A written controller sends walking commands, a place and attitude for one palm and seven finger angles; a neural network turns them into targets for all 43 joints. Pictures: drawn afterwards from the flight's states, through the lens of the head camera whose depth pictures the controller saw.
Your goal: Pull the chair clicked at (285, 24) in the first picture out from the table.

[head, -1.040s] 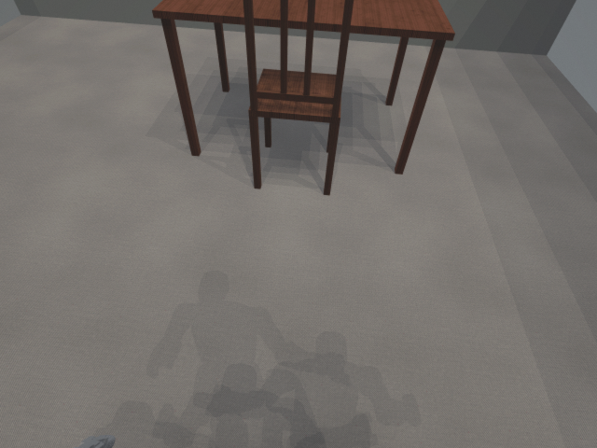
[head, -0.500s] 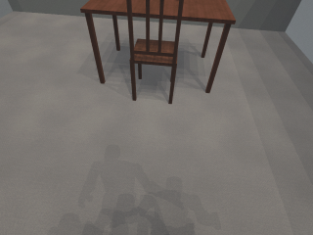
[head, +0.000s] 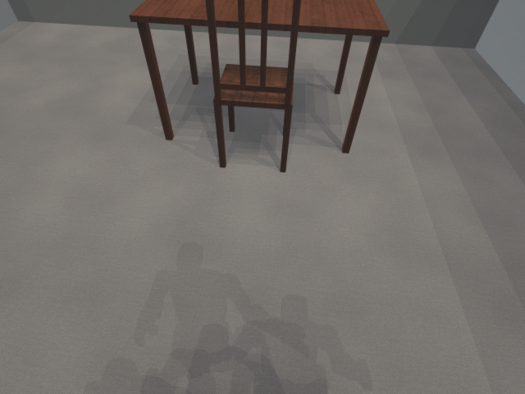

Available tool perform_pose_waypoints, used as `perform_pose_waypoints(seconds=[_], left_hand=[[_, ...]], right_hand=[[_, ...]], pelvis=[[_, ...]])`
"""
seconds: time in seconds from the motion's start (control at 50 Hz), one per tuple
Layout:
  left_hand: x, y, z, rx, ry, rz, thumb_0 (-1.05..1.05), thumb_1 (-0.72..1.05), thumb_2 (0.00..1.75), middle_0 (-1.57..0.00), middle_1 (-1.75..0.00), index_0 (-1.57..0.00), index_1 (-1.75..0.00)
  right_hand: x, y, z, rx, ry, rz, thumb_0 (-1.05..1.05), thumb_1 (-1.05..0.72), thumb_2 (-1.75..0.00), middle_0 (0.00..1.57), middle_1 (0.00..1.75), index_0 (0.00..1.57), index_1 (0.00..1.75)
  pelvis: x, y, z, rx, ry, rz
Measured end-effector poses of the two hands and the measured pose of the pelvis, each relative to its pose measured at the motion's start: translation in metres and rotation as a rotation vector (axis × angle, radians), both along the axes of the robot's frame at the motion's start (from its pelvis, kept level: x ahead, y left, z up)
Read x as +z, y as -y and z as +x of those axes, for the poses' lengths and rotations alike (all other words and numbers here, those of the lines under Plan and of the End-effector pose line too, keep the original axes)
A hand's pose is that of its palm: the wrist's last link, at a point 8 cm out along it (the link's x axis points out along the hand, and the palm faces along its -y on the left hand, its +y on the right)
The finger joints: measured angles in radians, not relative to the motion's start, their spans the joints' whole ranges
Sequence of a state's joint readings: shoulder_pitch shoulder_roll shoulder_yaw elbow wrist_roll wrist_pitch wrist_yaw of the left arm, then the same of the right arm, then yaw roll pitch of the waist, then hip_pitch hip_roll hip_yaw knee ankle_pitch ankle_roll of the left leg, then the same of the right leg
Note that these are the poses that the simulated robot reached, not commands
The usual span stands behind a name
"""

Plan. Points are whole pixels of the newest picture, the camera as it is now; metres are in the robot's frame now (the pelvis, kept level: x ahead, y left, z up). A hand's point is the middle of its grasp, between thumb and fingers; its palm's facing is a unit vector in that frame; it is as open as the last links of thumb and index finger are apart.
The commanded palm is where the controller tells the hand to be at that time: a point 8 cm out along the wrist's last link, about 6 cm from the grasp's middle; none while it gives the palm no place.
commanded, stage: look at it before walking up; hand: left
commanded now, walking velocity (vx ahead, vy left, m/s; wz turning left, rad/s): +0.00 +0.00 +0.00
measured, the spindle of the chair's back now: (242, 43) +1.42 +0.16 -0.07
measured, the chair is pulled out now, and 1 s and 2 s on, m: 0.00 0.00 0.00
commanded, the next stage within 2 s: walk to a spot facing it in 0.50 s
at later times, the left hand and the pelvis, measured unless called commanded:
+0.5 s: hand out of the picture +0.08 +0.24 -0.16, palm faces -0.03 -0.95 -0.32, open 7.4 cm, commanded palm none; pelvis +0.01 +0.00 +0.00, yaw +0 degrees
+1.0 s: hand out of the picture +0.04 +0.20 -0.20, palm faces -0.04 -0.99 -0.13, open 7.4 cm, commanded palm none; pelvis +0.08 +0.02 -0.01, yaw -3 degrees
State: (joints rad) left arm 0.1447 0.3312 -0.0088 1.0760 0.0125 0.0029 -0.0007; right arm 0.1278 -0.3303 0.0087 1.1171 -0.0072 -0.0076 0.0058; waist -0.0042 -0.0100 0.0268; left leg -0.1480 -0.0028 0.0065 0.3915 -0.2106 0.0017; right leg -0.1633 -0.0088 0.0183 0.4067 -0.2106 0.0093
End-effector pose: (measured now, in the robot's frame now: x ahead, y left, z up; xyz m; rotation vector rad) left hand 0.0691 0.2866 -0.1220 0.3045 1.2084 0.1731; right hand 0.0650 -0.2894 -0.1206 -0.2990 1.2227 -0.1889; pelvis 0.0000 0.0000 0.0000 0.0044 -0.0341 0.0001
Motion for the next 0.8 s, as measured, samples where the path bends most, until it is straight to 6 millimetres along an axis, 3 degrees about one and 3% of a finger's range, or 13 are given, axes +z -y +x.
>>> perform_pose_waypoints(seconds=[0.64, 0.8], left_hand=[[-0.001, 0.003, 0.002, 0.014, -0.008, -0.001, 0.0, 0.9, 0.89, -0.2, -0.3, -0.2, -0.3], [-0.021, 0.023, -0.017, 0.047, -0.072, -0.074, 0.0, 0.9, 0.89, -0.2, -0.3, -0.2, -0.3]], right_hand=[[0.004, 0.005, 0.017, 0.011, 0.015, -0.011, 0.0, -0.9, -0.9, 0.2, 0.3, 0.21, 0.3], [-0.014, -0.021, 0.0, -0.015, -0.046, 0.041, 0.0, -0.9, -0.9, 0.2, 0.3, 0.2, 0.3]], pelvis=[[0.001, 0.004, 0.008, 0.0, -0.001, -0.002], [-0.007, 0.0, 0.027, -0.011, -0.011, -0.017]])
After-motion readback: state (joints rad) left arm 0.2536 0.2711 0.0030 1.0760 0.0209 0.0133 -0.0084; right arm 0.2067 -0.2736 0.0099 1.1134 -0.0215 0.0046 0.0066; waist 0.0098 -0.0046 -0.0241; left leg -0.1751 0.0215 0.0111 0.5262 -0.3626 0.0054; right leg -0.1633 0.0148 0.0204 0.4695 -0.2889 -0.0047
